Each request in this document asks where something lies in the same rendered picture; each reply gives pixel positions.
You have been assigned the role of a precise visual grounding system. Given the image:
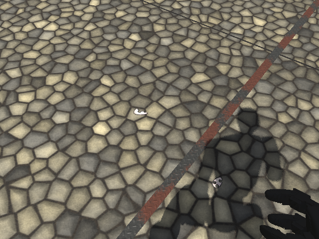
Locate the robot right hand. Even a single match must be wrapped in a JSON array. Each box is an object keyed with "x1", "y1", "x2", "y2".
[{"x1": 259, "y1": 188, "x2": 319, "y2": 239}]

